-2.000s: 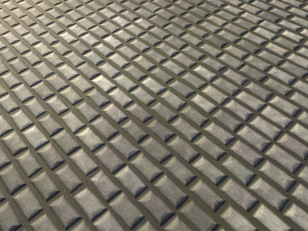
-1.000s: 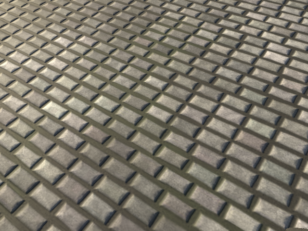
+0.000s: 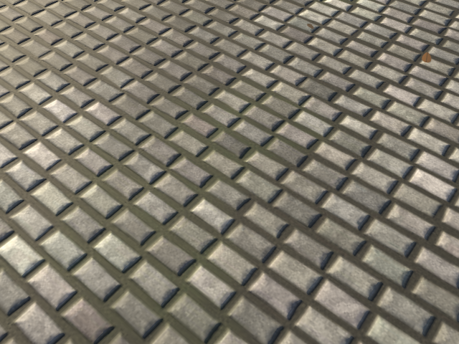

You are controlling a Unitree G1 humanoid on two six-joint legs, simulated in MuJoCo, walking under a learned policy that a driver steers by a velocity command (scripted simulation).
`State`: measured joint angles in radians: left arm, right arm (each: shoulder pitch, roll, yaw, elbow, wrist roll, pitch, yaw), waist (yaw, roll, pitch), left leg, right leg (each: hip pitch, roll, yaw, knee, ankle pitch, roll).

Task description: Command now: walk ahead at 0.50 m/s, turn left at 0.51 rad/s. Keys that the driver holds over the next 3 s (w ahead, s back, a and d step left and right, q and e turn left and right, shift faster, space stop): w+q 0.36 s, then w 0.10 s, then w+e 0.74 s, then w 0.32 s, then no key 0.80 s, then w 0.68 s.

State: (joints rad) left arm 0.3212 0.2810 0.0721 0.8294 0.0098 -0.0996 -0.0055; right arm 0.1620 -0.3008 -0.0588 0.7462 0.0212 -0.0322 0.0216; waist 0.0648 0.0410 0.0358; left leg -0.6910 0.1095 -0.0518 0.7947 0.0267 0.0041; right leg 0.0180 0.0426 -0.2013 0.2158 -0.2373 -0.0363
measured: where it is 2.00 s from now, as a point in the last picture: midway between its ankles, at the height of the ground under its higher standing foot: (240, 183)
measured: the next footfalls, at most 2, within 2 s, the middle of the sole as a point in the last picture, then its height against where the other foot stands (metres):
left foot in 0.18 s outside the picture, level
right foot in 0.68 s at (253, 305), level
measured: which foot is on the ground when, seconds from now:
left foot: up 0.00-0.16, down 0.18-0.70, up 0.72-1.00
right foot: down 0.00-0.16, up 0.18-0.66, down 0.68-1.00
